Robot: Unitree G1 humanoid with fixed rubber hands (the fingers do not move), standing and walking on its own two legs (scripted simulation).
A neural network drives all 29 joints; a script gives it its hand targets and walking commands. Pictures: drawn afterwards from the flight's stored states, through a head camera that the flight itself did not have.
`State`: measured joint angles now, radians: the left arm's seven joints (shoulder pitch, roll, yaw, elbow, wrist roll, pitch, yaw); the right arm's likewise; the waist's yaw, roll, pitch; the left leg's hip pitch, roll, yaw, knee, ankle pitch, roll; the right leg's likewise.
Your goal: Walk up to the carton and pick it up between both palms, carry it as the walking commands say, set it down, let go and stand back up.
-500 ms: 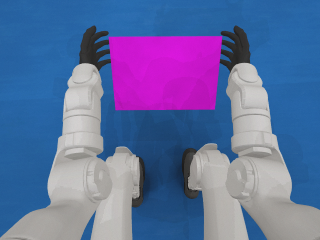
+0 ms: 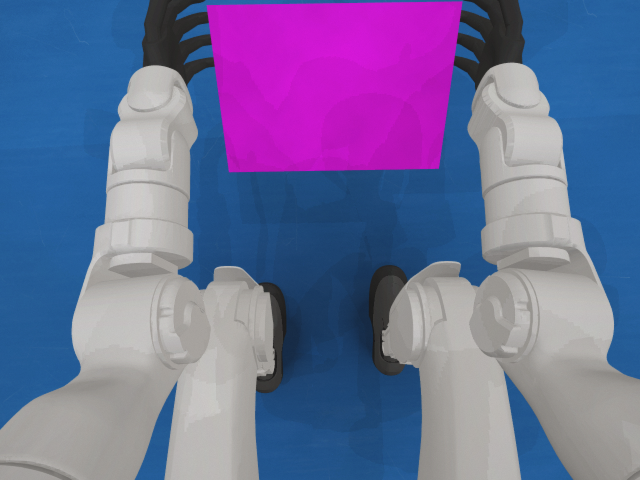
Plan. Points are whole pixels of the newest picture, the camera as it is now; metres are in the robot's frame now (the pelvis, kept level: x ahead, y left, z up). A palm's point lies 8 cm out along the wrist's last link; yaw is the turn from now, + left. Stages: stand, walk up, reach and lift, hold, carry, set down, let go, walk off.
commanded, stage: set down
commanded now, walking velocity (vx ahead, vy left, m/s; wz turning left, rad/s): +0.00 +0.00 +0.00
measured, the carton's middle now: (331, 84) +0.53 -0.01 -0.22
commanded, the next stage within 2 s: none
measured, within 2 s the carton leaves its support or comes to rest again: neither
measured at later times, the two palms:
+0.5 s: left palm (197, 80) +0.54 +0.15 -0.21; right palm (471, 69) +0.54 -0.18 -0.20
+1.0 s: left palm (201, 75) +0.55 +0.15 -0.22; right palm (469, 70) +0.55 -0.19 -0.22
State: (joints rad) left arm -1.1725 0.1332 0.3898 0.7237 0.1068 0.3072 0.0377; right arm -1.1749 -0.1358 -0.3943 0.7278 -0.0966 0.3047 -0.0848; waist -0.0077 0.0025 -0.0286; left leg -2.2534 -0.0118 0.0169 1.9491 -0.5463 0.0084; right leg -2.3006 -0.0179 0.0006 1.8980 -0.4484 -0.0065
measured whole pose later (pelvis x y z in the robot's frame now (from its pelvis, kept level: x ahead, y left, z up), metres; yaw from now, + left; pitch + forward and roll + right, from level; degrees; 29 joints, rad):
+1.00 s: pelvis +0.00 +0.00 -0.07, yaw +0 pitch +38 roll +1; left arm -1.42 0.27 0.27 0.97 -0.03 0.21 0.02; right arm -1.44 -0.32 -0.26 1.03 0.08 0.19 -0.08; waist -0.01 -0.01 0.30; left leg -2.30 -0.02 0.01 2.23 -0.61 0.00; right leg -2.35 -0.01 0.00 2.18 -0.49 -0.01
